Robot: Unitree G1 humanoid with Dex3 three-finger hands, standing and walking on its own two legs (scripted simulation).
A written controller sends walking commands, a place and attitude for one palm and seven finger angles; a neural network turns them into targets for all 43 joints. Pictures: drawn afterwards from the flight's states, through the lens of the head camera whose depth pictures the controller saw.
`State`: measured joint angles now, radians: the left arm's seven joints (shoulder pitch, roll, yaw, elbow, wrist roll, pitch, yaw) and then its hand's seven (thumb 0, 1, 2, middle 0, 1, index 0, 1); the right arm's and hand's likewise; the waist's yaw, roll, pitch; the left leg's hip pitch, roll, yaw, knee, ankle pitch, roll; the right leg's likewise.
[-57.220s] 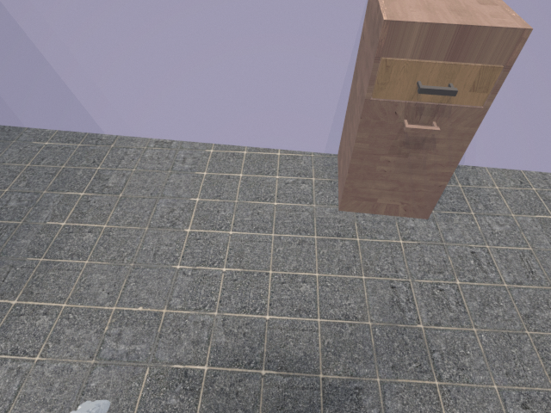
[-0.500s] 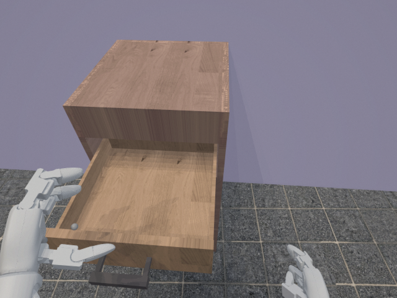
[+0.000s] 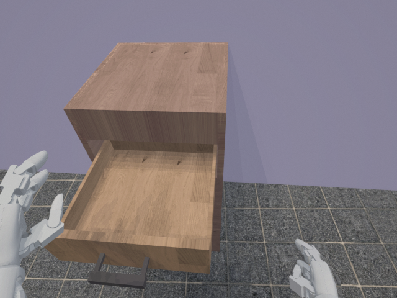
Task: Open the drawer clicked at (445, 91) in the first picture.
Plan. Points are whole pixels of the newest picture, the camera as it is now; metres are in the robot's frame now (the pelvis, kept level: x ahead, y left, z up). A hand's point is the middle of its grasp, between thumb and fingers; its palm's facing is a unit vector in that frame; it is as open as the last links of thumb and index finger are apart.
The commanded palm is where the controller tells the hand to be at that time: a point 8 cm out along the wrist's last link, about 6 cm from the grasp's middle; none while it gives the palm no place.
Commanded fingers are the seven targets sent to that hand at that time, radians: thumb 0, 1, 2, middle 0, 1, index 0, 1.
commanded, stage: draw the hand back to the body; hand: left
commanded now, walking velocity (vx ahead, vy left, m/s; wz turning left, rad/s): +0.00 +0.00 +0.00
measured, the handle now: (120, 269) +0.19 +0.21 -0.08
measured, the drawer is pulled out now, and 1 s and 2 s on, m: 0.30 0.30 0.30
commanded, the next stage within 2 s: step back with the hand held close in 0.16 s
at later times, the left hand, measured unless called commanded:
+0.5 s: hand (54, 227) +0.17 +0.24 +0.15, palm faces +0.32 -0.81 -0.49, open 7.4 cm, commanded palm +0.11 +0.29 +0.17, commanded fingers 0.00 0.90 0.90 -0.20 -0.30 -0.20 -0.30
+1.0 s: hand (14, 269) +0.11 +0.26 +0.15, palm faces +0.36 -0.82 -0.45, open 7.4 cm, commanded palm +0.05 +0.30 +0.17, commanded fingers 0.00 0.90 0.90 -0.20 -0.30 -0.20 -0.30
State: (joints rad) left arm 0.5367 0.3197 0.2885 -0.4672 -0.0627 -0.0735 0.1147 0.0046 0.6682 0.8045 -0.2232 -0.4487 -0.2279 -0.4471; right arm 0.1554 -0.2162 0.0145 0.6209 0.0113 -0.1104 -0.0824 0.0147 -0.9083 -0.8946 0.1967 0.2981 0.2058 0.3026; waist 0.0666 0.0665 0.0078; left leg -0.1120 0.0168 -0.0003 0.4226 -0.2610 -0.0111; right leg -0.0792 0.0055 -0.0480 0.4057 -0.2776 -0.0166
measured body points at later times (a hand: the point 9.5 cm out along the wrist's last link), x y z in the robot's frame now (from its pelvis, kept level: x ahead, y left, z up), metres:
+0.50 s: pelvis -0.02 +0.01 +0.00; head +0.01 -0.01 +0.45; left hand +0.15 +0.28 +0.18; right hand +0.17 -0.23 -0.09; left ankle -0.02 +0.13 -0.74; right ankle -0.03 -0.10 -0.74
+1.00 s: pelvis -0.08 +0.02 -0.01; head -0.05 +0.04 +0.43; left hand +0.08 +0.30 +0.18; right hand +0.11 -0.20 -0.09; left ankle -0.02 +0.13 -0.74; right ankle -0.03 -0.10 -0.74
